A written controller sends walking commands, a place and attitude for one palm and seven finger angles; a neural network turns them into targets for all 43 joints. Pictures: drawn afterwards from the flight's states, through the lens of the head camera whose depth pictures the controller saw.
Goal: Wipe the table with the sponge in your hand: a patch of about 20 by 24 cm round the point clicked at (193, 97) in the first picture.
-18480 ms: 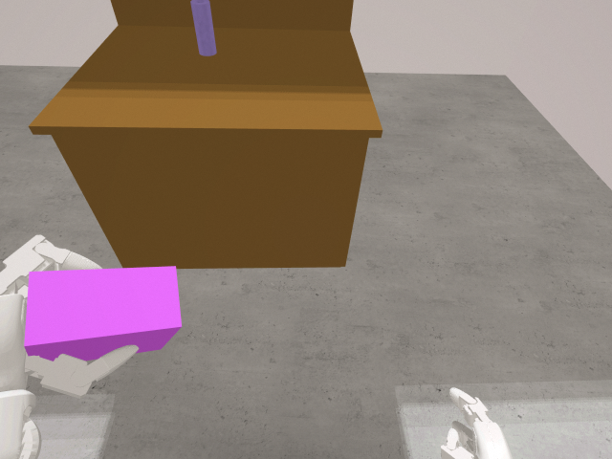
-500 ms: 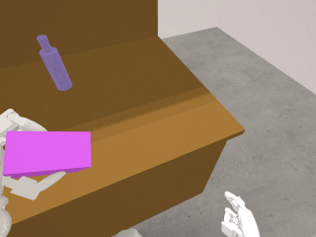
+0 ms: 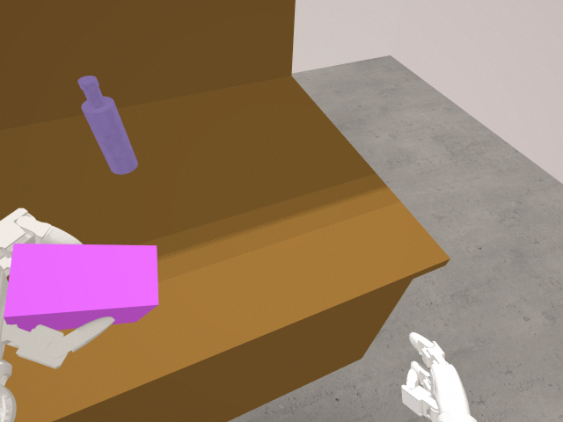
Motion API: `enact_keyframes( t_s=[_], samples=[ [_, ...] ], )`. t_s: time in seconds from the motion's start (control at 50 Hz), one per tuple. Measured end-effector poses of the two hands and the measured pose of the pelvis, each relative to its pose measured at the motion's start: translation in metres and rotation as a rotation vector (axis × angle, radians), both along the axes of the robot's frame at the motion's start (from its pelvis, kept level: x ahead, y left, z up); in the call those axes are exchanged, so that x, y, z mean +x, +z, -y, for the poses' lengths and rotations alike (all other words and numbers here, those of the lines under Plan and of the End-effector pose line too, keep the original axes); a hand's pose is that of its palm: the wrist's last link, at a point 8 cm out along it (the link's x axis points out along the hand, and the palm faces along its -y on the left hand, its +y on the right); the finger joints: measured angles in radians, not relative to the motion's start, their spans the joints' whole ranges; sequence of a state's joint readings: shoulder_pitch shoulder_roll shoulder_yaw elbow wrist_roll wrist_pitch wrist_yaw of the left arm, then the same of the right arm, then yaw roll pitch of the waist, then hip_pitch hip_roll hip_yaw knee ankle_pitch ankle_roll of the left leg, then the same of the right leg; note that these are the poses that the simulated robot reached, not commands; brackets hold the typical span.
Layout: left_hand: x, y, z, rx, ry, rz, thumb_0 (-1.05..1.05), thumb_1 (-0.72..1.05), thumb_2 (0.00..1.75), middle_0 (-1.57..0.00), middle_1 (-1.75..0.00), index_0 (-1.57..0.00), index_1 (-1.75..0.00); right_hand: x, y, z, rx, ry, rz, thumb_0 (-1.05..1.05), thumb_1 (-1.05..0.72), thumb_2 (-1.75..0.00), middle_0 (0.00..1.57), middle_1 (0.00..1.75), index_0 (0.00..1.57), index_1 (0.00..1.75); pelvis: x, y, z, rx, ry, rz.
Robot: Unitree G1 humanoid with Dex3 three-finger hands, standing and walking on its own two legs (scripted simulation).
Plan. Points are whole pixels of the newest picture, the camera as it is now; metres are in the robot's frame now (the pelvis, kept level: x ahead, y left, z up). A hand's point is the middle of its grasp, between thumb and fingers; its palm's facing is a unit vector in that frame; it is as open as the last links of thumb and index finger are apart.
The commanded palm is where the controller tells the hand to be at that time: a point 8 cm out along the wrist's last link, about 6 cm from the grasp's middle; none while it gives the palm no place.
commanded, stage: come to a stop and stand still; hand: left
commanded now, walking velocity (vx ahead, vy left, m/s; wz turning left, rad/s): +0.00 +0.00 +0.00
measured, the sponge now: (106, 288) +0.22 +0.21 +0.14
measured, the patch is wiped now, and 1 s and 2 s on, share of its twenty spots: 0.00 0.00 0.00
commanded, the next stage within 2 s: look again from close up in 0.92 s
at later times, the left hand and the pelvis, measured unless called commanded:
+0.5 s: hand (14, 295) +0.20 +0.29 +0.15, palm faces +0.38 -0.82 -0.42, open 10.3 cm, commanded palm +0.14 +0.31 +0.17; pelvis -0.02 +0.03 +0.00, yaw +1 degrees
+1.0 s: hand (26, 280) +0.22 +0.29 +0.15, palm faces +0.36 -0.85 -0.39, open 10.3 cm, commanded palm +0.16 +0.32 +0.17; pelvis +0.00 +0.04 +0.00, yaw +1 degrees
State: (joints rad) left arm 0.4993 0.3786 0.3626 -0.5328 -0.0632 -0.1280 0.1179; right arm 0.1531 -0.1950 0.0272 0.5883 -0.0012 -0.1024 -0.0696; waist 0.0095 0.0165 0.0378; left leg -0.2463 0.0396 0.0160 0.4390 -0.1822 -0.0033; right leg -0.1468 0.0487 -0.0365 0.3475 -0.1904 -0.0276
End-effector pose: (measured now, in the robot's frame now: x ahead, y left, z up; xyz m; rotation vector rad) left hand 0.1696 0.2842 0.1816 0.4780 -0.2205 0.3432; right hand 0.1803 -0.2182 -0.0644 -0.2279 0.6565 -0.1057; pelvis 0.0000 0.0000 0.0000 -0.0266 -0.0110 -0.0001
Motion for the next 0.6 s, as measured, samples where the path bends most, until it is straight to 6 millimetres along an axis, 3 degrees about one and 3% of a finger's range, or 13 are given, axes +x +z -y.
enact_keyframes(
  t_s=[0.06,0.08,0.16,0.26,0.34,0.44,0.52,0.6],
  samples=[
    [-0.003,-0.007,-0.005,-0.044,0.050,-0.015,-0.02,-0.52,1.01,-0.70,-1.35,-0.74,-1.33,0.000,0.001,0.007,-0.016,-0.004,0.001,0.01,-0.91,-0.90,0.20,0.30,0.20,0.30,-0.001,0.001,0.000,0.001,0.004,0.007],
    [-0.001,-0.003,-0.008,0.011,0.050,-0.011,-0.02,-0.52,1.01,-0.70,-1.35,-0.74,-1.33,-0.001,0.001,0.008,-0.031,0.011,0.003,0.01,-0.91,-0.90,0.20,0.30,0.20,0.30,-0.004,0.000,0.001,-0.003,0.011,0.006],
    [0.010,0.006,-0.038,0.044,0.087,0.098,-0.02,-0.52,1.01,-0.70,-1.35,-0.74,-1.33,-0.010,0.001,0.010,-0.034,0.054,-0.013,0.01,-0.91,-0.90,0.20,0.30,0.20,0.30,-0.016,-0.002,0.002,-0.002,0.001,0.003],
    [0.004,-0.008,-0.014,-0.021,-0.029,0.085,-0.02,-0.52,1.01,-0.70,-1.35,-0.74,-1.33,-0.027,0.005,0.007,-0.022,0.019,0.018,0.01,-0.91,-0.90,0.20,0.30,0.20,0.30,-0.022,-0.003,-0.010,0.005,-0.014,0.011],
    [-0.004,-0.019,-0.005,-0.012,-0.137,0.036,-0.02,-0.52,1.01,-0.70,-1.35,-0.74,-1.33,-0.042,0.004,-0.002,-0.036,-0.007,-0.008,0.01,-0.91,-0.90,0.20,0.30,0.20,0.30,-0.021,-0.003,-0.018,0.003,-0.007,0.004],
    [-0.005,-0.019,-0.035,0.045,-0.081,0.038,-0.02,-0.52,1.01,-0.70,-1.35,-0.74,-1.33,-0.051,-0.003,-0.020,-0.039,0.011,-0.066,0.01,-0.91,-0.90,0.20,0.30,0.20,0.30,-0.020,-0.004,-0.024,0.002,0.010,-0.003],
    [-0.004,-0.014,-0.051,0.043,-0.013,0.080,-0.02,-0.52,1.01,-0.70,-1.35,-0.74,-1.33,-0.047,-0.008,-0.035,-0.023,0.052,-0.082,0.01,-0.91,-0.90,0.20,0.30,0.20,0.30,-0.016,-0.004,-0.030,0.002,0.018,-0.006],
    [0.000,-0.015,-0.049,0.011,-0.010,0.095,-0.02,-0.52,1.01,-0.70,-1.35,-0.74,-1.33,-0.034,-0.008,-0.047,-0.005,0.083,-0.067,0.01,-0.91,-0.90,0.20,0.30,0.20,0.30,-0.011,-0.003,-0.035,-0.001,0.017,-0.011]
  ],
)
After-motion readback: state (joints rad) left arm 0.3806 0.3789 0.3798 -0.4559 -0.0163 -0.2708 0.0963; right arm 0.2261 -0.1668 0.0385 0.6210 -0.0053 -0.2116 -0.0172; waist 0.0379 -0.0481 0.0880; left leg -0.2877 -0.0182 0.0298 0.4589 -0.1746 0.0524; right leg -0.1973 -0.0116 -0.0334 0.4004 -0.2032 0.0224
